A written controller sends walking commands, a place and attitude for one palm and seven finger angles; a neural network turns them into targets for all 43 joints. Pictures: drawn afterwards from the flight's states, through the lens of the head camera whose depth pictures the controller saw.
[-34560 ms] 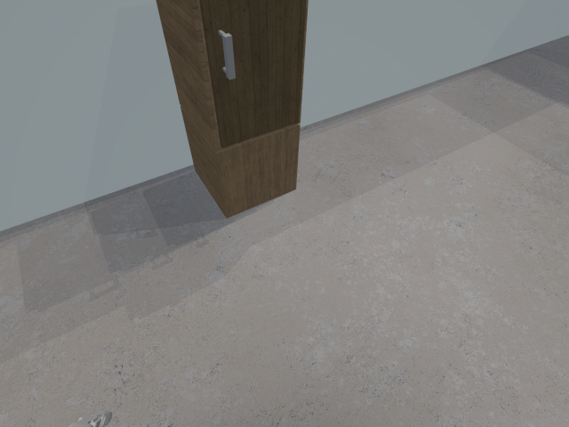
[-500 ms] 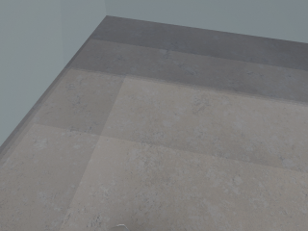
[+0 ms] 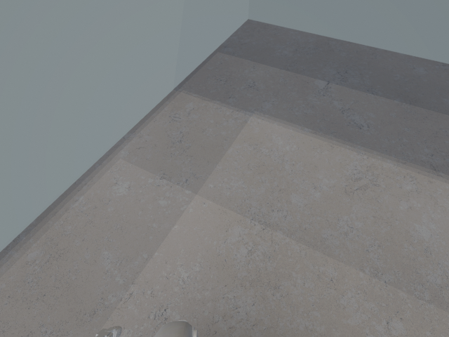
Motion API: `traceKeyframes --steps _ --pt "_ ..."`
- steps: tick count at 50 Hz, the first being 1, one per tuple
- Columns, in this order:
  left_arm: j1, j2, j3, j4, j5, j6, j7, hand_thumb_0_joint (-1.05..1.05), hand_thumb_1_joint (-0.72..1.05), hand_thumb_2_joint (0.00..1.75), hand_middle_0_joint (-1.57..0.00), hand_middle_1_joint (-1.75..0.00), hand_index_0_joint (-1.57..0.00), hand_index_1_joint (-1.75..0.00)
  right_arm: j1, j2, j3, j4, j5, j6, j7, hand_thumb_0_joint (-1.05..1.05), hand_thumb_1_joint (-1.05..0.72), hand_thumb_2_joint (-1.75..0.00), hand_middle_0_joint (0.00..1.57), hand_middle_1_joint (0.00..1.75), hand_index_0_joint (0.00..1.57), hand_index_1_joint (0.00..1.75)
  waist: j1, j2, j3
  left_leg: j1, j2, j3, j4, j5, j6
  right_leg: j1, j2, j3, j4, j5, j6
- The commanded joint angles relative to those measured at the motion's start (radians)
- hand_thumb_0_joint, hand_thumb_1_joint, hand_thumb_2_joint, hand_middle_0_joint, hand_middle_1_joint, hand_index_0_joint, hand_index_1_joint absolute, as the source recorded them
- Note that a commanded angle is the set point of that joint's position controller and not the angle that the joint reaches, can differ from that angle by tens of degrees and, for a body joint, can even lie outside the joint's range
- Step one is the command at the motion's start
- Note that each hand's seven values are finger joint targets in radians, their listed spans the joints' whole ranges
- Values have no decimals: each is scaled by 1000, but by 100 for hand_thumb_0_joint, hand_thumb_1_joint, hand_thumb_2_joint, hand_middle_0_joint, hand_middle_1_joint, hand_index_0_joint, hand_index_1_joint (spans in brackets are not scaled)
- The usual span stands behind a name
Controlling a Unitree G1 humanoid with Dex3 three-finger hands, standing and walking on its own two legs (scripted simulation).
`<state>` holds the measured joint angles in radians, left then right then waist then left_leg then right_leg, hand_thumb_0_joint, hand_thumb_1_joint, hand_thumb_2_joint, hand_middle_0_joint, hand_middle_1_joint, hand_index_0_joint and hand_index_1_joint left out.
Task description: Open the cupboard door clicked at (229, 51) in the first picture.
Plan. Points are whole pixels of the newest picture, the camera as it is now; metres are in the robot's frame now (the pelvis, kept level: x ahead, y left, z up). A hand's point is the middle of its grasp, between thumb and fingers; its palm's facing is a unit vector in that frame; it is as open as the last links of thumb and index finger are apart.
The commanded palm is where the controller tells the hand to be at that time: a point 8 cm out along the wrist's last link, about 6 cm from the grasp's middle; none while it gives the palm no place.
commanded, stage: turn to face it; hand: left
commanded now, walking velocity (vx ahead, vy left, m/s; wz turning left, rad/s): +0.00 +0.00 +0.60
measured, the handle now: out of the picture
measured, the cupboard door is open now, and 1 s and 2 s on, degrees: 45 45 45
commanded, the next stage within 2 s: none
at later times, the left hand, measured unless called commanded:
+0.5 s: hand out of the picture +0.05 +0.19 -0.16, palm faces +0.33 -0.89 -0.32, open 7.4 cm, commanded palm none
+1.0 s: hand out of the picture +0.00 +0.18 -0.16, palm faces +0.60 -0.75 -0.27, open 7.4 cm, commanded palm none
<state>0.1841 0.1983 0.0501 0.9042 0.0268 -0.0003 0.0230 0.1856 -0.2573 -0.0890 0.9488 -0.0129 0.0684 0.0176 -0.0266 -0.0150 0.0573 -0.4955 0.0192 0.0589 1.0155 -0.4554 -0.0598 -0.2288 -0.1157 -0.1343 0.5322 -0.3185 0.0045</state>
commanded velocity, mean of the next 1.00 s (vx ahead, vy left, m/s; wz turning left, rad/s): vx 0.00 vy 0.00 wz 0.60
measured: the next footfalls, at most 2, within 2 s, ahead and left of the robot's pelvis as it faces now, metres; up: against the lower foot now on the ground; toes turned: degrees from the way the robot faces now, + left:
left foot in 0.16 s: +0.05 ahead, +0.14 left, +0.00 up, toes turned +13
right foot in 0.42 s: +0.12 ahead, -0.14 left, +0.00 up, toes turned +11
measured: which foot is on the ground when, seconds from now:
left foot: up 0.00-0.14, down 0.16-0.40, up 0.42-0.74, down 0.76-1.00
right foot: down 0.00-0.14, up 0.16-0.40, down 0.42-0.76, up 0.78-1.00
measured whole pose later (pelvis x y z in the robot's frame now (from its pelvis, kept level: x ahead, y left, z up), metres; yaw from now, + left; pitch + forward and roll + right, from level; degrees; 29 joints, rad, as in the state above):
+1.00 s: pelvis +0.06 -0.05 +0.00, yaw +37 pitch +2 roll +0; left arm 0.15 0.25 0.07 0.89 0.01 0.05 0.01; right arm 0.18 -0.21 -0.05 0.92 -0.02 0.03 0.00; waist 0.00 -0.01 0.09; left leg -0.29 0.00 -0.04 0.51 -0.25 -0.01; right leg -0.46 -0.07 -0.02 0.93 -0.44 0.08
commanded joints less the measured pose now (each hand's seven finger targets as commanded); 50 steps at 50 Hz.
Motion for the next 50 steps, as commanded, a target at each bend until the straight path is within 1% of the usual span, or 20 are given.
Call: traceKeyframes --steps 1,5,6,7,8,11,18,19,20,21,22,24,26,32,36,37,38,39,43,50 --pt "90 213 50 -33 5 -19 9 0 90 90 -20 -30 -20 -30 -93 1 18 -115 2 -32 12 0 -90 -90 20 30 20 30 67 -182 -82 2 -6 69 -225 6 0 205 -228 59 -67 767 -102" --pt "72 237 59 -38 -9 -17 1 0 90 90 -20 -30 -20 -30 -10 -59 9 -113 -3 -42 8 0 -90 -90 20 30 20 30 10 -154 -146 240 -34 94 -517 222 32 151 -210 -15 114 762 -37" --pt "58 219 56 -57 -16 -14 -3 0 90 90 -20 -30 -20 -30 69 -127 -9 -96 -10 -49 5 0 -90 -90 20 30 20 30 -36 -25 -210 450 67 0 -577 481 72 -5 -181 -49 272 559 12" --pt "39 147 34 -97 -20 -9 -10 0 90 90 -20 -30 -20 -30 133 -243 -40 -93 -15 -52 1 0 -90 -90 20 30 20 30 -70 280 -246 632 357 -384 -583 891 225 -312 -28 -54 510 -172 83" --pt "-23 146 28 -135 -10 4 -1 0 90 90 -20 -30 -20 -30 192 -277 -43 -68 -10 -44 -5 0 -90 -90 20 30 20 30 -92 222 -238 582 445 -424 -583 951 320 -369 -4 66 624 -364 74" --pt "-63 138 35 -105 -12 21 0 0 90 90 -20 -30 -20 -30 44 -208 -27 -96 -15 -49 -31 0 -90 -90 20 30 20 30 -35 249 -103 347 311 -342 -630 675 260 -365 -7 146 622 -222 77" --pt "112 127 42 -56 -13 14 -16 0 90 90 -20 -30 -20 -30 -108 -195 -29 -137 -12 -33 -24 0 -90 -90 20 30 20 30 61 172 -99 116 165 -262 -564 362 164 21 98 44 97 0 62" --pt "165 163 52 -51 -7 6 -11 0 90 90 -20 -30 -20 -30 -134 -166 -27 -153 -4 -30 -19 0 -90 -90 20 30 20 30 95 81 -91 26 99 -225 -474 216 120 113 47 88 -65 51 52" --pt "185 258 70 -54 9 -7 -1 0 90 90 -20 -30 -20 -30 -115 -88 -16 -173 4 -28 -11 0 -90 -90 20 30 20 30 101 -240 -79 -148 -49 -87 -225 -36 37 182 -217 414 -253 14 -35" --pt "164 299 64 -74 6 -4 2 0 90 90 -20 -30 -20 -30 -134 -89 -17 -190 -2 -29 -3 0 -90 -90 20 30 20 30 112 -336 -79 -124 -64 -79 48 -188 30 77 -383 536 -306 77 -140" --pt "129 254 63 -83 2 -10 12 0 90 90 -20 -30 -20 -30 -126 -98 -25 -181 -4 -23 -6 0 -90 -90 20 30 20 30 81 -295 -93 -117 -25 -124 190 -146 35 44 -371 516 -282 131 -165" --pt "31 183 39 -102 -2 -9 14 0 90 90 -20 -30 -20 -30 -105 -76 -16 -139 -5 -15 4 0 -90 -90 20 30 20 30 26 -223 -54 -100 18 -98 261 -21 15 15 -248 279 -202 310 -135" --pt "33 164 34 -103 1 -14 14 0 90 90 -20 -30 -20 -30 -95 -41 -3 -124 -2 -10 11 0 -90 -90 20 30 20 30 22 -194 -72 -53 14 -46 137 2 -1 54 -206 149 -170 457 -112" --pt "120 210 55 -57 6 -15 12 0 90 90 -20 -30 -20 -30 -141 -4 16 -135 6 -23 16 0 -90 -90 20 30 20 30 78 -185 -114 48 -6 42 -238 -20 5 205 -245 90 -101 625 -123" --pt "77 215 68 -55 -10 -7 3 0 90 90 -20 -30 -20 -30 -23 -51 5 -113 2 -38 9 0 -90 -90 20 30 20 30 11 -117 -147 299 -3 46 -564 219 35 84 -230 -3 61 494 -43" --pt "76 179 61 -70 -15 -1 -3 0 90 90 -20 -30 -20 -30 25 -127 -14 -105 -6 -44 7 0 -90 -90 20 30 20 30 -15 71 -180 471 134 -126 -634 407 90 -94 -161 -52 233 269 18" --pt "35 112 39 -120 -19 4 -10 0 90 90 -20 -30 -20 -30 97 -237 -43 -98 -13 -44 -2 0 -90 -90 20 30 20 30 -63 350 -175 563 406 -470 -655 796 257 -369 -27 -48 453 -330 91" --pt "-43 135 36 -157 -6 15 -3 0 90 90 -20 -30 -20 -30 153 -260 -45 -75 -15 -35 -9 0 -90 -90 20 30 20 30 -88 225 -147 475 451 -468 -646 697 324 -384 -19 67 571 -346 74" --pt "-31 125 45 -86 -9 26 -12 0 90 90 -20 -30 -20 -30 2 -160 -17 -101 -13 -54 -35 0 -90 -90 20 30 20 30 4 181 -99 357 244 -298 -656 644 221 -363 6 136 627 -108 80" --pt "-1 108 35 -86 -19 23 -12 0 90 90 -20 -30 -20 -30 -27 -180 -29 -101 -17 -41 -28 0 -90 -90 20 30 20 30 22 199 -98 249 188 -318 -620 536 202 -109 89 82 206 -97 69"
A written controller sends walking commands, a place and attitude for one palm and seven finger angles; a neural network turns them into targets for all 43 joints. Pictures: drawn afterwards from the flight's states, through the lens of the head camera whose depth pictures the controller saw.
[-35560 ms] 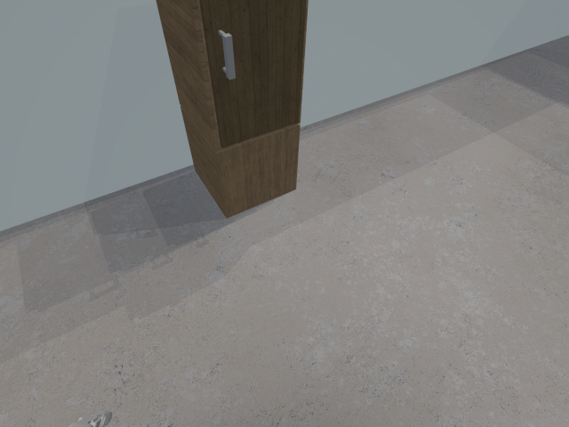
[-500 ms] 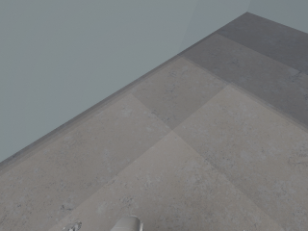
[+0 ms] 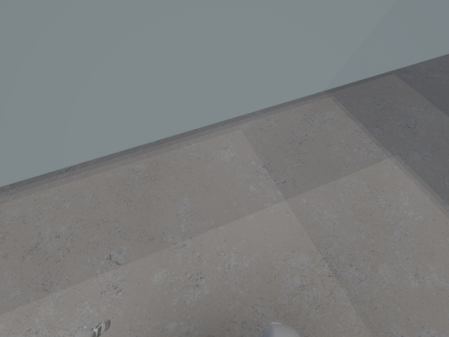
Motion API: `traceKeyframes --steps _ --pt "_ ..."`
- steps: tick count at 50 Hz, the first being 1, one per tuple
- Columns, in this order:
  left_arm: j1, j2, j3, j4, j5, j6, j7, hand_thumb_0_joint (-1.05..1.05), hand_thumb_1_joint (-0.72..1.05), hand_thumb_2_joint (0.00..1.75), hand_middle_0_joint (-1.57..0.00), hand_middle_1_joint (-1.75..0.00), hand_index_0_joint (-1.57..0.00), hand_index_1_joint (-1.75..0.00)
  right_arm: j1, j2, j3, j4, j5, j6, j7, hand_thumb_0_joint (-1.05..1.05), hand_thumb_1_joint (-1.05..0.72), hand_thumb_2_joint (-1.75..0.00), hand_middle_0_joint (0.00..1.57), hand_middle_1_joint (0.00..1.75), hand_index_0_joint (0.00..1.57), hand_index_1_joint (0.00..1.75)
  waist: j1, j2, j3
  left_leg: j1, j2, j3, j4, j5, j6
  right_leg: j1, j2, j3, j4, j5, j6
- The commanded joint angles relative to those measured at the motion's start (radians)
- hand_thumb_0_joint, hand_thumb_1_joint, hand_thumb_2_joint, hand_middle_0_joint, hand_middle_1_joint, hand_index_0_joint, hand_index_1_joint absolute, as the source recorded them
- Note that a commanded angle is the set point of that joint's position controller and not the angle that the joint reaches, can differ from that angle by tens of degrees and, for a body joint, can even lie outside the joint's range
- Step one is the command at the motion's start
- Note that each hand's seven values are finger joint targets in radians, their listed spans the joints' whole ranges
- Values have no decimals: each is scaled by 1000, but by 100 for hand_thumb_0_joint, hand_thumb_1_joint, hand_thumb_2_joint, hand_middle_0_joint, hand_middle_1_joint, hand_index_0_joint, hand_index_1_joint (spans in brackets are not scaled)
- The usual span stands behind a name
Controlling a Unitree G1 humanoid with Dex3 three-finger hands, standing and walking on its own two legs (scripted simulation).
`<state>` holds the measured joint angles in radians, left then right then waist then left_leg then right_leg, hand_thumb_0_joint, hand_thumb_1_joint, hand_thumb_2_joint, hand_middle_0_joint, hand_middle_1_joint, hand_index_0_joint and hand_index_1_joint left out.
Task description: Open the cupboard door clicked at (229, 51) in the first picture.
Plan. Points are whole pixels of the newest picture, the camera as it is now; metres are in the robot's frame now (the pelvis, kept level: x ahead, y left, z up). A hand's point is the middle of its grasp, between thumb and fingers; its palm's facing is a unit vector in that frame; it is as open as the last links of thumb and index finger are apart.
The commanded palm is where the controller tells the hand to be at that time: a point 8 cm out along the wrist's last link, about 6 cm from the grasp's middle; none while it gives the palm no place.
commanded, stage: turn to face it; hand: left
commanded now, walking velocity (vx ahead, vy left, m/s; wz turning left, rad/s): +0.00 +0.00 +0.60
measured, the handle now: out of the picture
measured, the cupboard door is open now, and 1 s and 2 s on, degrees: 45 45 45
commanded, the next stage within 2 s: take the last steps up to it in 1.78 s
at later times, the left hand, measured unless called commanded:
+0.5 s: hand out of the picture +0.00 +0.20 -0.19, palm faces +0.34 -0.91 -0.22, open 7.4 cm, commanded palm none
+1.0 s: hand out of the picture -0.03 +0.15 -0.16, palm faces +0.59 -0.77 -0.24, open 7.4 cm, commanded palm none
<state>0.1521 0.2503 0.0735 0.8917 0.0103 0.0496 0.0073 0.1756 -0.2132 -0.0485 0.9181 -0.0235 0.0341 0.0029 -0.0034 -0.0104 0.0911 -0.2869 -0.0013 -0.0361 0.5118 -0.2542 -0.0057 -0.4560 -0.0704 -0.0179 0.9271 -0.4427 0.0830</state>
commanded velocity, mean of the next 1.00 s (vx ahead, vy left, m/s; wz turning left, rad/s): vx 0.00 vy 0.00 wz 0.60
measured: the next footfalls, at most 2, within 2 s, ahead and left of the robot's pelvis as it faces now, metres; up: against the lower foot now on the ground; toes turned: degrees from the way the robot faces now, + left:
right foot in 0.08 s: +0.06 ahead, -0.15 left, +0.00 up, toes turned +1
left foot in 0.42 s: +0.02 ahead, +0.11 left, +0.00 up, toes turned +22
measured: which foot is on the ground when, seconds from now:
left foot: down 0.00-0.08, up 0.10-0.40, down 0.42-0.78, up 0.80-1.00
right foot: up 0.00-0.06, down 0.08-0.42, up 0.44-0.76, down 0.78-1.00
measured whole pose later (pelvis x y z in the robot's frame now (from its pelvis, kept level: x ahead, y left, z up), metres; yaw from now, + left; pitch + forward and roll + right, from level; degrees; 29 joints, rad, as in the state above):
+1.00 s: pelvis +0.03 -0.05 +0.00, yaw +38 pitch +1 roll +2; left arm 0.20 0.19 0.04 0.88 0.03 0.01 0.02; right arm 0.14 -0.25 -0.08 0.93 -0.01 0.08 0.03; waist -0.02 -0.02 0.11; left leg -0.44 0.01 0.06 0.92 -0.46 -0.06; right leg -0.22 -0.13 -0.16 0.52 -0.31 0.02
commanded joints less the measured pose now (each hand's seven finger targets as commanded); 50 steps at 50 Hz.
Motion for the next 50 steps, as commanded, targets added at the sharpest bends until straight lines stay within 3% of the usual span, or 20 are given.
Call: traceKeyframes --steps 1,2,3,4,5,8,10,15,19,20,21,22,27,33,36,37,39,41,44,50 --pt "62 61 13 -67 -2 -32 5 0 90 90 -20 -30 -20 -30 -31 -223 -72 -75 -3 -4 -12 0 -90 -90 20 30 20 30 13 178 -136 2 192 -231 -89 315 135 195 60 -45 -280 89 -14" --pt "116 77 19 -57 -1 -42 6 0 90 90 -20 -30 -20 -30 -54 -216 -73 -83 3 -2 -10 0 -90 -90 20 30 20 30 45 141 -147 -55 160 -213 -38 256 102 300 55 -48 -420 192 -17" --pt "157 132 32 -52 8 -54 14 0 90 90 -20 -30 -20 -30 -52 -170 -69 -95 12 -2 -5 0 -90 -90 20 30 20 30 63 5 -160 -182 76 -150 80 61 42 438 -72 69 -578 215 -46" --pt "168 232 50 -53 22 -60 24 0 90 90 -20 -30 -20 -30 -44 -99 -56 -120 16 -2 2 0 -90 -90 20 30 20 30 71 -307 -144 -341 -75 28 345 -300 -37 481 -361 366 -661 297 -164" --pt "159 243 38 -63 16 -55 24 0 90 90 -20 -30 -20 -30 -56 -129 -58 -128 6 1 8 0 -90 -90 20 30 20 30 75 -269 -129 -310 -32 -11 575 -386 -24 347 -440 363 -654 354 -245" --pt "25 123 11 -92 10 -55 31 0 90 90 -20 -30 -20 -30 -39 -113 -57 -76 6 23 18 0 -90 -90 20 30 20 30 -6 -221 -93 -300 36 -2 748 -204 -47 279 -272 115 -592 492 -203" --pt "33 116 8 -96 12 -61 30 0 90 90 -20 -30 -20 -30 -40 -90 -47 -71 9 28 25 0 -90 -90 20 30 20 30 -7 -208 -100 -262 35 45 642 -183 -62 300 -246 19 -575 592 -186" --pt "104 165 27 -64 19 -60 29 0 90 90 -20 -30 -20 -30 -98 -63 -30 -86 15 15 32 0 -90 -90 20 30 20 30 42 -185 -122 -175 19 126 310 -213 -58 401 -282 -24 -516 699 -200" --pt "94 178 42 -54 8 -52 18 0 90 90 -20 -30 -20 -30 -16 -97 -35 -75 13 -2 26 0 -90 -90 20 30 20 30 -4 -135 -158 49 1 146 -15 -10 -31 324 -270 -103 -355 630 -127" --pt "85 150 39 -66 1 -46 14 0 90 90 -20 -30 -20 -30 52 -162 -53 -61 8 -10 24 0 -90 -90 20 30 20 30 -44 2 -199 217 95 34 -104 166 9 181 -231 -151 -204 458 -72" --pt "64 74 20 -111 -5 -39 5 0 90 90 -20 -30 -20 -30 119 -285 -84 -60 -3 -12 16 0 -90 -90 20 30 20 30 -82 334 -204 335 386 -364 -143 511 163 -114 -75 -174 29 -161 12" --pt "-30 82 5 -147 9 -28 11 0 90 90 -20 -30 -20 -30 182 -311 -86 -38 -2 -4 8 0 -90 -90 20 30 20 30 -114 242 -172 267 454 -393 -145 512 245 -151 -63 -55 162 -229 -3" --pt "3 76 19 -72 8 -20 1 0 90 90 -20 -30 -20 -30 7 -210 -58 -76 -1 -20 -19 0 -90 -90 20 30 20 30 -15 182 -140 124 244 -206 -167 330 159 -105 -40 24 209 28 0" --pt "3 59 11 -81 1 -24 3 0 90 90 -20 -30 -20 -30 -3 -225 -71 -71 -7 -7 -10 0 -90 -90 20 30 20 30 -20 155 -140 62 212 -255 -155 233 159 67 32 -19 -122 7 -12" --pt "91 73 18 -63 -1 -35 8 0 90 90 -20 -30 -20 -30 -53 -219 -76 -88 1 3 -8 0 -90 -90 20 30 20 30 25 169 -135 -73 164 -267 -91 169 120 275 62 -40 -367 139 -23" --pt "134 110 27 -59 3 -45 13 0 90 90 -20 -30 -20 -30 -66 -192 -73 -96 8 3 -4 0 -90 -90 20 30 20 30 49 88 -145 -149 111 -242 -23 90 79 386 17 5 -517 189 -35" --pt "142 237 44 -70 23 -53 25 0 90 90 -20 -30 -20 -30 -75 -117 -62 -136 11 1 8 0 -90 -90 20 30 20 30 68 -293 -120 -342 -69 -1 459 -362 -28 383 -427 395 -702 210 -222" --pt "64 163 26 -82 13 -59 31 0 90 90 -20 -30 -20 -30 -72 -132 -68 -102 4 15 12 0 -90 -90 20 30 20 30 15 -252 -85 -334 6 -36 705 -274 -31 288 -341 277 -635 372 -241" --pt "12 124 13 -99 15 -58 29 0 90 90 -20 -30 -20 -30 -54 -91 -52 -82 10 27 27 0 -90 -90 20 30 20 30 -13 -209 -88 -257 28 43 619 -192 -56 282 -250 21 -576 551 -194" --pt "121 183 34 -54 20 -58 24 0 90 90 -20 -30 -20 -30 -123 -64 -31 -98 17 9 32 0 -90 -90 20 30 20 30 49 -204 -120 -152 2 141 236 -208 -50 416 -285 -32 -479 739 -190"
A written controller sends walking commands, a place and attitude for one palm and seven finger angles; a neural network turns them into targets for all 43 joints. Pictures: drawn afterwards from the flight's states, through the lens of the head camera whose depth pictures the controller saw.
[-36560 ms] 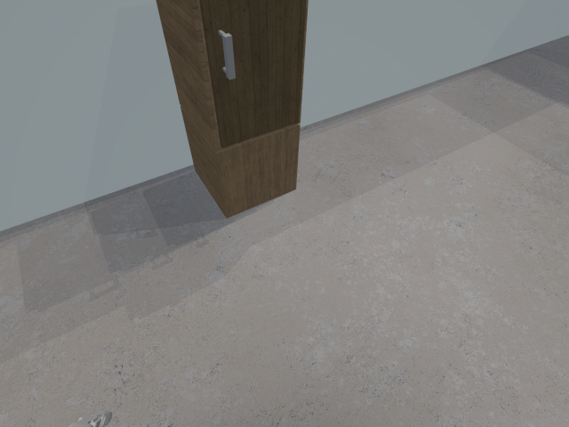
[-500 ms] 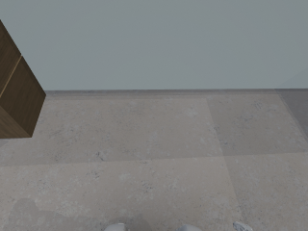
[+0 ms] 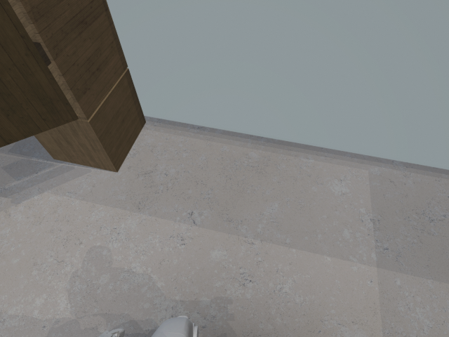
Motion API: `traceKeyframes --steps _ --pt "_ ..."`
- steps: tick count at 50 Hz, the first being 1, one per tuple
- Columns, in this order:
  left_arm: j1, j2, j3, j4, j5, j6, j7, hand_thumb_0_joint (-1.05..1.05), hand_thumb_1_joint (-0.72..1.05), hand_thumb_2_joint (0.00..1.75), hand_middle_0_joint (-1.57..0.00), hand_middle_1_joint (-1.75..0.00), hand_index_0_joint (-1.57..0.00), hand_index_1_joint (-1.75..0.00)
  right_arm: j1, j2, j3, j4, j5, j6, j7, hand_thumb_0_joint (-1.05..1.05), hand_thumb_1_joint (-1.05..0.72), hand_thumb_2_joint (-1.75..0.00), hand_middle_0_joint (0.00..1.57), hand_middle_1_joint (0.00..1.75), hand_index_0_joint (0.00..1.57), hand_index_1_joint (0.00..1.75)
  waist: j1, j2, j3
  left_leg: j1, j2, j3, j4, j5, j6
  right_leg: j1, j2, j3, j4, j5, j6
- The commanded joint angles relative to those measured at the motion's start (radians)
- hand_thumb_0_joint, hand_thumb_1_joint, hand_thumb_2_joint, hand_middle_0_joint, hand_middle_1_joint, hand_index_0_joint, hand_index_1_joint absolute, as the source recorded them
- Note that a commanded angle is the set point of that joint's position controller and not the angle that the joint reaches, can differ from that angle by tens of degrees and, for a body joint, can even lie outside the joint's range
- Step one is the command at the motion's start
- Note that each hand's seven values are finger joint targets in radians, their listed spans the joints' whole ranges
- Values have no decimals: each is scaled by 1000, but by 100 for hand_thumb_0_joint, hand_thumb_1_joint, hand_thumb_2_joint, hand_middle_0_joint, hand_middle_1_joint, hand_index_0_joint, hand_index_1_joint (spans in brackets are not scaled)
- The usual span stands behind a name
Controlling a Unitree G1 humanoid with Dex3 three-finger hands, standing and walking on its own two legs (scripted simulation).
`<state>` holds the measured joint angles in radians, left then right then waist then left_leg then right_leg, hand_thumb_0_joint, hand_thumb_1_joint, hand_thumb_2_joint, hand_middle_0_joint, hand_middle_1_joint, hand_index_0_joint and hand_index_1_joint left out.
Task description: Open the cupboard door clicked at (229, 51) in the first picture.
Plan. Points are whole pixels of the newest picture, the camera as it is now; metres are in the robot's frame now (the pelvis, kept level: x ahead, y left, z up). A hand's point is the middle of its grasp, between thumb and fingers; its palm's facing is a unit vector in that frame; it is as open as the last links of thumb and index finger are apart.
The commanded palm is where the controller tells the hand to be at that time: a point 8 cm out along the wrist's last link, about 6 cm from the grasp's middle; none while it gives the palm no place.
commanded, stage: turn to face it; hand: left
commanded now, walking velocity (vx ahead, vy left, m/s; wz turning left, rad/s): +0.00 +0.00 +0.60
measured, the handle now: out of the picture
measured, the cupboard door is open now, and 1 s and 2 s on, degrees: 45 45 45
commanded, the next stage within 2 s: take the last steps up to it in 0.78 s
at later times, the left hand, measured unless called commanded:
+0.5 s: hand out of the picture +0.09 +0.23 -0.15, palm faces +0.29 -0.91 -0.28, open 7.4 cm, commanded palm none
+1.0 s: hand out of the picture -0.05 +0.20 -0.18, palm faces +0.53 -0.82 -0.21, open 7.4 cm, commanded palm none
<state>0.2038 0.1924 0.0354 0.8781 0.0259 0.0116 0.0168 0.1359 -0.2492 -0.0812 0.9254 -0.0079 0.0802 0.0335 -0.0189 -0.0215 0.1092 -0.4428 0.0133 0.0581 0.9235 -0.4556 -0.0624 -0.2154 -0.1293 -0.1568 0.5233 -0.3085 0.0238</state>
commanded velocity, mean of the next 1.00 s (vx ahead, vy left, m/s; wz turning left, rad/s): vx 0.04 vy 0.02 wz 0.43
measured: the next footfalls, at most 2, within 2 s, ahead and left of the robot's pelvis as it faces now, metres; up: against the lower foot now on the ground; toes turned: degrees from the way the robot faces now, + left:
left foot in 0.10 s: +0.04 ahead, +0.13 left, +0.00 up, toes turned +9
right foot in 0.50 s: +0.09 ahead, -0.13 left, +0.00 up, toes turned +16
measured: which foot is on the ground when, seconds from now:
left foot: up 0.00-0.08, down 0.10-0.50, up 0.52-0.82, down 0.84-1.00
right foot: down 0.00-0.10, up 0.12-0.48, down 0.50-0.84, up 0.86-1.00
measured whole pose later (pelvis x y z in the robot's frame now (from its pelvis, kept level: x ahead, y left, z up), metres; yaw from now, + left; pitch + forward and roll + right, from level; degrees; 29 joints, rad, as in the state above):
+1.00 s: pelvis +0.03 +0.01 +0.00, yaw +29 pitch +1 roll -1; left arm 0.22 0.24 0.06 1.00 0.01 0.05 0.01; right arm 0.12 -0.18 -0.03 0.95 -0.02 0.00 -0.01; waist 0.03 -0.05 0.09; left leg -0.26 -0.01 0.03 0.52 -0.29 0.04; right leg -0.40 -0.08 -0.05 1.01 -0.50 0.06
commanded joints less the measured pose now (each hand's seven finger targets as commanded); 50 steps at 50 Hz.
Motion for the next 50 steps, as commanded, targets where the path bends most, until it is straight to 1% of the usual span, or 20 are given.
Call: traceKeyframes --steps 1,3,4,5,6,11,19,22,23,24,25,26,29,36,40,41,42,43,45,50 --pt "72 244 75 -36 3 -19 12 0 90 90 -20 -30 -20 -30 -65 -33 2 -101 1 -42 -1 0 -90 -90 20 30 20 30 57 -189 -154 44 -20 56 -246 31 13 176 -226 98 -43 618 -118" --pt "49 242 80 -36 -9 -14 7 0 90 90 -20 -30 -20 -30 17 -70 -6 -84 -2 -51 -3 0 -90 -90 20 30 20 30 6 -132 -190 222 -19 44 -453 213 32 95 -209 31 82 530 -54" --pt "46 209 76 -56 -16 -9 1 0 90 90 -20 -30 -20 -30 82 -147 -26 -72 -10 -61 -7 0 -90 -90 20 30 20 30 -30 52 -241 415 110 -113 -520 439 87 -80 -150 -21 257 331 8" --pt "5 132 53 -105 -20 -4 -6 0 90 90 -20 -30 -20 -30 162 -264 -58 -62 -17 -61 -16 0 -90 -90 20 30 20 30 -78 360 -245 526 390 -482 -539 852 252 -368 -4 -22 486 -338 79" --pt "-71 156 47 -120 -6 11 3 0 90 90 -20 -30 -20 -30 219 -271 -56 -34 -15 -55 -25 0 -90 -90 20 30 20 30 -101 245 -246 482 421 -490 -537 796 311 -398 0 106 602 -368 57" --pt "-56 137 54 -51 -11 17 -5 0 90 90 -20 -30 -20 -30 70 -170 -23 -66 -15 -72 -54 0 -90 -90 20 30 20 30 -7 171 -174 354 228 -294 -547 738 223 -362 19 165 625 -109 66" --pt "-79 126 47 -75 -16 16 -4 0 90 90 -20 -30 -20 -30 53 -184 -35 -63 -22 -56 -44 0 -90 -90 20 30 20 30 -4 198 -144 231 186 -371 -553 552 217 -168 98 132 273 -117 53" --pt "-5 136 51 -59 -18 4 1 0 90 90 -20 -30 -20 -30 14 -176 -40 -75 -16 -49 -42 0 -90 -90 20 30 20 30 35 182 -156 134 152 -397 -495 515 191 11 127 119 66 -5 40" --pt "40 153 58 -50 -18 -5 5 0 90 90 -20 -30 -20 -30 0 -161 -37 -83 -11 -48 -40 0 -90 -90 20 30 20 30 59 142 -169 72 113 -378 -443 448 155 123 101 132 -76 76 33" --pt "76 220 72 -45 -6 -18 13 0 90 90 -20 -30 -20 -30 14 -108 -32 -90 -1 -49 -34 0 -90 -90 20 30 20 30 74 -40 -195 -66 20 -287 -290 243 90 264 -74 305 -210 86 -12" --pt "79 286 81 -48 5 -22 18 0 90 90 -20 -30 -20 -30 13 -65 -24 -114 1 -51 -30 0 -90 -90 20 30 20 30 77 -268 -172 -168 -110 -104 -41 -132 24 246 -325 528 -254 217 -137" --pt "65 279 68 -59 -1 -21 17 0 90 90 -20 -30 -20 -30 31 -95 -28 -106 -10 -42 -24 0 -90 -90 20 30 20 30 63 -194 -157 -121 -59 -137 165 -147 35 92 -363 494 -253 171 -194" --pt "-58 172 45 -78 -7 -19 20 0 90 90 -20 -30 -20 -30 25 -78 -26 -66 -12 -21 -14 0 -90 -90 20 30 20 30 -1 -221 -74 -133 3 -110 317 13 15 15 -196 262 -211 306 -147" --pt "80 220 62 -13 4 -27 16 0 90 90 -20 -30 -20 -30 -50 -11 11 -61 1 -40 -12 0 -90 -90 20 30 20 30 62 -177 -134 7 -23 19 -144 -15 10 175 -196 156 -98 658 -146" --pt "58 208 65 10 -13 -19 10 0 90 90 -20 -30 -20 -30 55 -54 9 -20 -3 -61 -21 0 -90 -90 20 30 20 30 -1 -131 -179 285 -11 12 -512 284 42 65 -152 86 60 533 -51" --pt "73 161 57 -7 -21 -13 6 0 90 90 -20 -30 -20 -30 89 -139 -9 -16 -13 -73 -25 0 -90 -90 20 30 20 30 -14 99 -228 448 171 -193 -534 560 112 -107 -69 18 208 267 13" --pt "51 101 30 -30 -22 -6 3 0 90 90 -20 -30 -20 -30 139 -210 -25 -10 -15 -67 -31 0 -90 -90 20 30 20 30 -38 308 -233 491 381 -403 -535 905 242 -258 12 36 373 -308 53" --pt "-3 119 32 -29 -12 9 8 0 90 90 -20 -30 -20 -30 160 -209 -23 4 -19 -63 -46 0 -90 -90 20 30 20 30 -58 227 -218 435 385 -394 -540 891 295 -267 21 110 484 -345 42" --pt "-31 111 37 5 -17 16 6 0 90 90 -20 -30 -20 -30 104 -156 -8 0 -20 -70 -66 0 -90 -90 20 30 20 30 -28 260 -173 363 302 -324 -547 822 274 -284 19 167 557 -247 38" --pt "-30 84 37 29 -8 -1 -25 0 90 90 -20 -30 -20 -30 112 -128 3 15 -20 -90 -59 0 -90 -90 20 30 20 30 -8 166 -141 360 221 -256 -603 477 250 -271 52 104 447 -167 23"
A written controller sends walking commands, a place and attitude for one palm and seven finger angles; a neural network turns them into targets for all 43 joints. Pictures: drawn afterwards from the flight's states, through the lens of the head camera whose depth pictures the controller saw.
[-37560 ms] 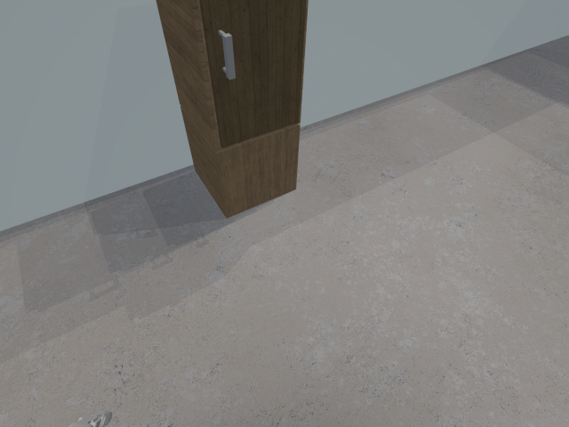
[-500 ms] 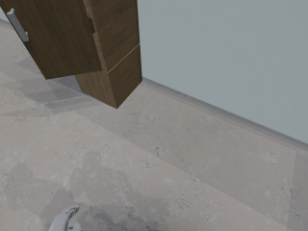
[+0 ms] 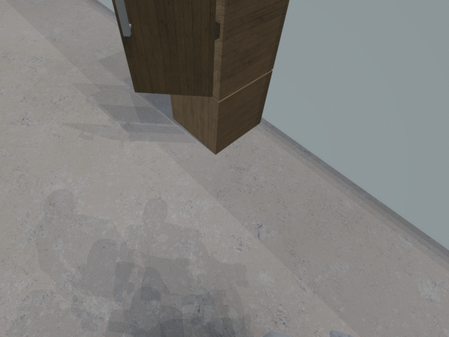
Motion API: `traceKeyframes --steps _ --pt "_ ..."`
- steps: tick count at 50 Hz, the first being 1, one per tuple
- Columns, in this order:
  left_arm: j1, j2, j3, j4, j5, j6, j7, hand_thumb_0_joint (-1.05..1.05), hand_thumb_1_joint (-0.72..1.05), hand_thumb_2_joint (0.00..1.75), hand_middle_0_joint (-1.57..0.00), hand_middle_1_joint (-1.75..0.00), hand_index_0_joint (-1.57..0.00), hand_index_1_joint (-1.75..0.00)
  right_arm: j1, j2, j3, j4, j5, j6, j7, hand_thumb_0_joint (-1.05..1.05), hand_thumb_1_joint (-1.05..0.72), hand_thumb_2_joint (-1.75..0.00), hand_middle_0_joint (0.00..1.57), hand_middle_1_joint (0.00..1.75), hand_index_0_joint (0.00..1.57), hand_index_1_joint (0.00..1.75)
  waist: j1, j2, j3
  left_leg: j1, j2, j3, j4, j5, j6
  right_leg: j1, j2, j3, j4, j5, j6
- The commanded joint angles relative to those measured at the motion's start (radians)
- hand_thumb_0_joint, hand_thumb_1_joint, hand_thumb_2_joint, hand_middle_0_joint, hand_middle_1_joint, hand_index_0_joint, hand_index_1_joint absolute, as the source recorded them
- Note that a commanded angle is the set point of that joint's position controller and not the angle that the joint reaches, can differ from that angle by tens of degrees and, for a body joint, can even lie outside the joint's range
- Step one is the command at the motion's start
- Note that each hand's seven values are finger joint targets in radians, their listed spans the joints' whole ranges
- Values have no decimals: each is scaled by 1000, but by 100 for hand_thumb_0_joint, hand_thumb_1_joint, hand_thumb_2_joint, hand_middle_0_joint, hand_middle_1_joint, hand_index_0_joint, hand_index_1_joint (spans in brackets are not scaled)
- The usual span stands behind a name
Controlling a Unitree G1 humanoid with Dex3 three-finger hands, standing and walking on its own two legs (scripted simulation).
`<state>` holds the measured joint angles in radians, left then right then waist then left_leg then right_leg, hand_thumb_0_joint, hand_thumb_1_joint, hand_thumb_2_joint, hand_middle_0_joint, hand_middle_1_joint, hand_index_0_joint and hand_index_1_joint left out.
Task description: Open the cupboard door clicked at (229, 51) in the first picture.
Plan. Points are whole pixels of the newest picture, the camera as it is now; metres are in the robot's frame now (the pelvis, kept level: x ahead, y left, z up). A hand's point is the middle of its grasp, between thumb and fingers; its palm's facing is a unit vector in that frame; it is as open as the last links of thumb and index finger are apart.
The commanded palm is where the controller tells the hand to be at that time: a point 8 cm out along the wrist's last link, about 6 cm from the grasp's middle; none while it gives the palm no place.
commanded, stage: take the last steps up to it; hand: left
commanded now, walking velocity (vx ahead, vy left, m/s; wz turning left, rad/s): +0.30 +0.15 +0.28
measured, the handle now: (124, 13) +1.03 +0.43 +0.01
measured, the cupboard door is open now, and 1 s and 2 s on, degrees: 45 45 45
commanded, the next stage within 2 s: come to a stop and stand still in 1.32 s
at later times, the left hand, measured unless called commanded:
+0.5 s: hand out of the picture +0.03 +0.18 -0.16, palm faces +0.23 -0.96 -0.17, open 7.4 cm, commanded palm none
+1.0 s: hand (118, 213) +0.38 +0.29 -0.15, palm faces +0.13 -0.97 -0.22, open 7.4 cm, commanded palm none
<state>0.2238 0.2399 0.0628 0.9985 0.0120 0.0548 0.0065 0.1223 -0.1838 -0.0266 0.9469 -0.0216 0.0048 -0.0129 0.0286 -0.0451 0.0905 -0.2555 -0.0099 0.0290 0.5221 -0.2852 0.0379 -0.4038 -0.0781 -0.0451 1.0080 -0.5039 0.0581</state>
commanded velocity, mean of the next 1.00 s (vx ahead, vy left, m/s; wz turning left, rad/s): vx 0.30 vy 0.10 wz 0.05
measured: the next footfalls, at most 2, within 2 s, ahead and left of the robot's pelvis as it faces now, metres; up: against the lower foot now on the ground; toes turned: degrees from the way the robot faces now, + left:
right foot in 0.18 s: +0.06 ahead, -0.13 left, +0.00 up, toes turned -3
left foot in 0.58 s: +0.24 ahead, +0.20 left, +0.00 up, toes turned +16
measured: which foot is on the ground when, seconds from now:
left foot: down 0.00-0.18, up 0.20-0.56, down 0.58-0.96, up 0.98-1.00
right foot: up 0.00-0.16, down 0.18-0.56, up 0.58-0.94, down 0.96-1.00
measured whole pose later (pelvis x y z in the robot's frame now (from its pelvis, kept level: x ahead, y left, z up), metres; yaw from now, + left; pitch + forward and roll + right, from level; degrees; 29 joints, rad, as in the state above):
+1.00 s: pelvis +0.28 +0.09 -0.01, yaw +7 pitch -1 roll +2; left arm 0.13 0.16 0.05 0.95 0.03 -0.05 -0.02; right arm 0.34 -0.19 -0.04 1.11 -0.02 -0.02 0.00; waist -0.01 0.02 0.04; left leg -0.19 0.01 0.14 0.67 -0.44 0.02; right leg -0.34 -0.06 -0.12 0.63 -0.27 -0.05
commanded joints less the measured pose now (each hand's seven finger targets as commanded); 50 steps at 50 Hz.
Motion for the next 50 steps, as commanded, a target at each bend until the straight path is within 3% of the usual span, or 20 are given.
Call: traceKeyframes --steps 1,4,7,8,9,10,13,16,23,26,27,28,29,36,43,46,47,48,49,50 --pt "-57 31 8 -93 7 -48 -19 0 90 90 -20 -30 -20 -30 132 -196 -53 -2 -6 -16 -10 0 -90 -90 20 30 20 30 -56 198 -111 158 236 -231 -215 226 150 -68 6 -20 -88 31 -14" --pt "-56 26 8 -95 9 -57 -26 0 90 90 -20 -30 -20 -30 120 -197 -56 -1 -8 -12 -3 0 -90 -90 20 30 20 30 -46 208 -71 81 214 -263 -237 15 148 19 29 -55 -253 37 -21" --pt "102 49 24 -45 12 -73 -25 0 90 90 -20 -30 -20 -30 61 -183 -56 -9 3 -9 4 0 -90 -90 20 30 20 30 41 130 -68 -134 130 -200 -109 -158 88 341 42 -68 -516 186 -30" --pt "186 101 38 -23 21 -84 -16 0 90 90 -20 -30 -20 -30 54 -132 -48 -24 12 -12 10 0 -90 -90 20 30 20 30 81 -41 -67 -312 32 -98 83 -237 33 509 -97 89 -661 56 -63" --pt "263 200 58 -13 25 -91 -5 0 90 90 -20 -30 -20 -30 22 -80 -38 -65 13 -17 18 0 -90 -90 20 30 20 30 120 -342 -52 -498 -54 1 377 -347 -25 575 -393 492 -831 -59 -170" --pt "266 199 50 -20 12 -92 3 0 90 90 -20 -30 -20 -30 -31 -150 -49 -85 -7 -10 24 0 -90 -90 20 30 20 30 108 -206 3 -515 8 -91 548 -297 -30 433 -464 585 -891 -143 -235" --pt "95 92 25 -45 13 -110 10 0 90 90 -20 -30 -20 -30 -7 -114 -57 -36 -10 8 45 0 -90 -90 20 30 20 30 5 -133 79 -461 100 -99 651 -18 -59 228 -342 300 -892 -36 -169" --pt "131 72 17 -13 10 -133 8 0 90 90 -20 -30 -20 -30 35 -71 -43 -9 -3 9 56 0 -90 -90 20 30 20 30 -4 -134 17 -406 98 -18 533 65 -84 297 -266 69 -841 345 -137" --pt "206 108 20 64 19 -131 8 0 90 90 -20 -30 -20 -30 -39 -24 -25 -34 6 -15 72 0 -90 -90 20 30 20 30 27 -160 -3 -247 53 94 151 61 -61 350 -259 -56 -749 562 -126" --pt "154 113 28 61 15 -118 7 0 90 90 -20 -30 -20 -30 115 -66 -34 10 -1 -34 58 0 -90 -90 20 30 20 30 -63 -121 -43 55 7 142 -8 82 -33 231 -229 -103 -590 547 -100" --pt "156 83 22 56 15 -114 1 0 90 90 -20 -30 -20 -30 256 -133 -50 54 -5 -39 47 0 -90 -90 20 30 20 30 -116 18 -131 251 35 106 -41 59 -19 160 -178 -137 -372 502 -80" --pt "194 17 16 30 2 -104 -6 0 90 90 -20 -30 -20 -30 398 -255 -84 83 -20 -48 26 0 -90 -90 20 30 20 30 -159 300 -237 442 282 -243 -96 35 68 -66 -36 -189 -77 105 -36" --pt "122 -8 3 -17 2 -105 -5 0 90 90 -20 -30 -20 -30 474 -293 -89 102 -14 -40 5 0 -90 -90 20 30 20 30 -182 325 -252 449 397 -421 -231 17 146 -193 25 -91 152 -123 -52" --pt "86 -59 1 6 14 -75 -22 0 90 90 -20 -30 -20 -30 186 -107 -44 55 -10 -71 -9 0 -90 -90 20 30 20 30 -18 158 -66 10 295 -120 -344 13 130 -130 -71 -8 83 160 -64" --pt "-24 -27 5 -54 15 -75 -30 0 90 90 -20 -30 -20 -30 195 -126 -45 75 -12 -62 5 0 -90 -90 20 30 20 30 -12 106 -14 -17 285 -77 -352 -69 146 46 -24 -46 -286 238 -59" --pt "56 8 17 -34 17 -84 -26 0 90 90 -20 -30 -20 -30 184 -116 -39 85 -8 -55 7 0 -90 -90 20 30 20 30 34 52 -22 -74 213 -17 -193 -107 81 258 10 -64 -456 268 -63" --pt "146 55 28 -12 20 -95 -21 0 90 90 -20 -30 -20 -30 178 -96 -35 83 -1 -57 11 0 -90 -90 20 30 20 30 73 -38 -47 -152 127 53 -10 -92 40 388 -42 37 -559 204 -94" --pt "240 143 44 17 22 -109 -14 0 90 90 -20 -30 -20 -30 195 -52 -27 63 6 -60 17 0 -90 -90 20 30 20 30 94 -251 -72 -353 8 143 275 -182 -17 548 -273 375 -700 175 -196" --pt "280 169 46 19 6 -112 -5 0 90 90 -20 -30 -20 -30 173 -91 -31 46 1 -55 16 0 -90 -90 20 30 20 30 99 -275 -93 -404 22 62 507 -320 -26 514 -397 572 -825 116 -279" --pt "215 137 37 7 5 -115 2 0 90 90 -20 -30 -20 -30 117 -102 -42 44 -2 -52 17 0 -90 -90 20 30 20 30 76 -209 -30 -442 60 -23 607 -223 -28 418 -377 550 -842 104 -284"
